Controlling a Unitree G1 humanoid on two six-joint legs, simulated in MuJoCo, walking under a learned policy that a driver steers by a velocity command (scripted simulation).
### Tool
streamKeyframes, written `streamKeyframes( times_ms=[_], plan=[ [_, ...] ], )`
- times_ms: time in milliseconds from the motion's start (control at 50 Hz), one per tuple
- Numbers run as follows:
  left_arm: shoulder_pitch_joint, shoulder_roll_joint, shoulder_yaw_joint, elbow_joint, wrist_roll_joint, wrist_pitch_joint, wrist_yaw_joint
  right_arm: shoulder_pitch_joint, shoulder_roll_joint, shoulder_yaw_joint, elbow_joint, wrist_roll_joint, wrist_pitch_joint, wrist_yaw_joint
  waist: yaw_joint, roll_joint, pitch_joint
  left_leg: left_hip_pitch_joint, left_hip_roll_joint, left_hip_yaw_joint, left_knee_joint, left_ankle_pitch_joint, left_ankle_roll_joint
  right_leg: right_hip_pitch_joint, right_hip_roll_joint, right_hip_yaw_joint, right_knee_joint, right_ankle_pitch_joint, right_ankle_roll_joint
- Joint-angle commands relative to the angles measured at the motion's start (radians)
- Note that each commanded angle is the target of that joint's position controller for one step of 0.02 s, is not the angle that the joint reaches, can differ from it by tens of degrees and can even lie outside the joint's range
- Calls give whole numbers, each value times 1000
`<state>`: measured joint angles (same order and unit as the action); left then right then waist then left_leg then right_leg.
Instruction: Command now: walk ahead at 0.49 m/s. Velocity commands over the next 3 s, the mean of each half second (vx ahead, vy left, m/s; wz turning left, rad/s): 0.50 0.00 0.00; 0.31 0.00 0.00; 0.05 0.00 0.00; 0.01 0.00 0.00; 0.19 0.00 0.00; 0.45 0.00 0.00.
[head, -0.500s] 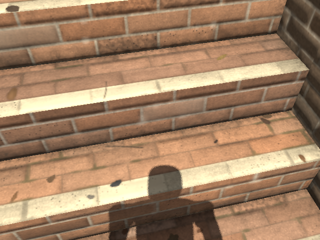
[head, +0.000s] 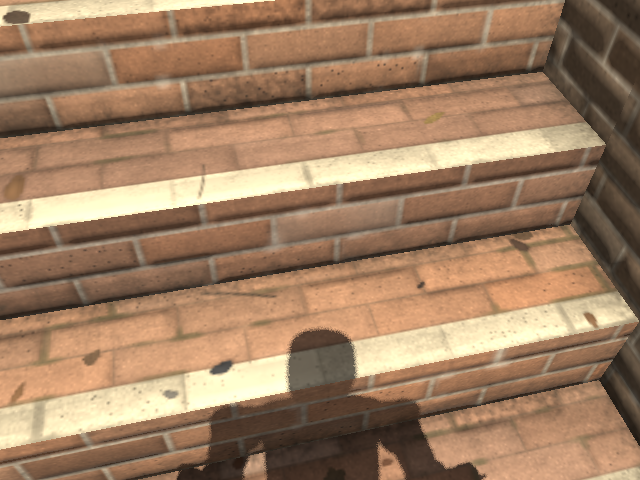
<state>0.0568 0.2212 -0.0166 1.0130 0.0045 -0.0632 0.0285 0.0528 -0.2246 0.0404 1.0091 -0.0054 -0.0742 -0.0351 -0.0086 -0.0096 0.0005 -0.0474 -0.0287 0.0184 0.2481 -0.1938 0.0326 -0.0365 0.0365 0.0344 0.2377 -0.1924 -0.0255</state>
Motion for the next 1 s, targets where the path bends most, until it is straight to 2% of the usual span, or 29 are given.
streamKeyframes(
  times_ms=[20, 40, 200, 260, 420, 460, 640, 1000],
  plan=[
    [-53, 104, 13, -45, 0, -14, -1, -57, -110, -16, -48, -1, -12, 2, 1, 8, -64, 22, 150, -111, -24, 279, 8, 5, -145, 95, -12, 317, -13],
    [-58, 105, 12, -45, 5, -13, -5, -63, -112, -15, -48, 3, -13, 6, 1, 5, -62, 22, 151, -110, -32, 282, 8, 5, -148, 94, -19, 323, -9],
    [-74, 123, 5, -38, 3, -17, -13, -78, -127, -9, -39, 1, -17, 13, 2, 7, -73, 21, 156, -111, -51, 241, 3, 5, -150, 96, -38, 282, -6],
    [-75, 130, 5, -32, 2, -18, -11, -80, -134, -9, -31, 3, -18, 10, 2, 9, -66, 11, 149, -116, -62, 196, -2, -2, -143, 102, -48, 234, -3],
    [-76, 143, 0, -24, 2, -22, -13, -81, -145, -6, -23, 3, -21, 13, 3, 9, -69, 12, 152, -117, -63, 208, -3, -3, -145, 104, -50, 247, -4],
    [-75, 146, -1, -21, -4, -24, -8, -79, -146, -5, -21, -1, -20, 10, 2, 12, -73, 10, 152, -120, -58, 204, -6, -3, -145, 107, -47, 242, -9],
    [-66, 162, -7, -13, -2, -24, -8, -68, -160, -3, -13, 0, -21, 10, 3, 9, -69, 12, 156, -121, -53, 242, -8, 3, -150, 109, -39, 286, -11],
    [22, 189, 4, 36, -5, 5, 2, 25, -178, -17, 42, 1, 5, 4, 4, 11, -51, -3, 154, -113, 14, 266, -2, -13, -146, 107, 25, 319, -26]
  ],
)
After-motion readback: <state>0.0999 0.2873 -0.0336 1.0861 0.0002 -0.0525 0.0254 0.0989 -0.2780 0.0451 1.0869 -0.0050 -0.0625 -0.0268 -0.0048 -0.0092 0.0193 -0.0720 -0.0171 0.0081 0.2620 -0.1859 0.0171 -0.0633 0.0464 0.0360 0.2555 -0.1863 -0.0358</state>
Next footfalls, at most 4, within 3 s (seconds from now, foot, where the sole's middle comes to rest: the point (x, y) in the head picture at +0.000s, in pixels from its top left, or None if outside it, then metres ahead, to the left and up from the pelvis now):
none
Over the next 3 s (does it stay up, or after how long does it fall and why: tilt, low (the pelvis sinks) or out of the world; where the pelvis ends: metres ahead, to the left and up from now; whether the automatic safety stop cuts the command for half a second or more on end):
stays up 0.01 -0.02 0.00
